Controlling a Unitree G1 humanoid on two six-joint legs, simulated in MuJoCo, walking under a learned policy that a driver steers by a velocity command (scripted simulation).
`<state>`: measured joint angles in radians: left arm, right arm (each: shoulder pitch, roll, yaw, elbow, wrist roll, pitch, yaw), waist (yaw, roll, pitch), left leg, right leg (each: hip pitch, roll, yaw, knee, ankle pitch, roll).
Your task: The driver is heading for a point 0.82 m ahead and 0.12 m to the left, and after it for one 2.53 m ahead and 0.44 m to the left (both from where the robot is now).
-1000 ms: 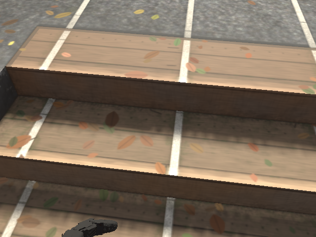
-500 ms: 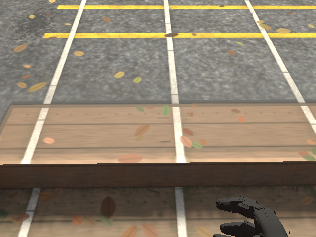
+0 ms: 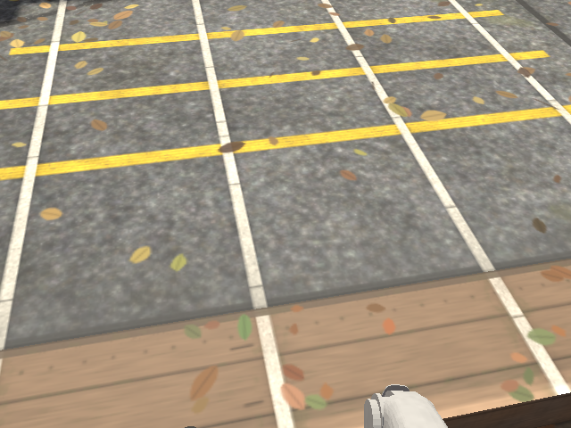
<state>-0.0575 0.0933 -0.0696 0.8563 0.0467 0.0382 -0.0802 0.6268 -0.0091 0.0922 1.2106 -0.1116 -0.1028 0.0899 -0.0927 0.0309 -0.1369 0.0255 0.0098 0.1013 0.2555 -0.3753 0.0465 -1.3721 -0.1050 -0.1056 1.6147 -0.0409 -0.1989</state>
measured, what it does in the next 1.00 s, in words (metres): climbs: right foot 0.15 m higher, then left foot 0.15 m higher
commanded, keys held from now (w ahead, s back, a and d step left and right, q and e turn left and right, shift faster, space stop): w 0.94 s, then w+q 0.06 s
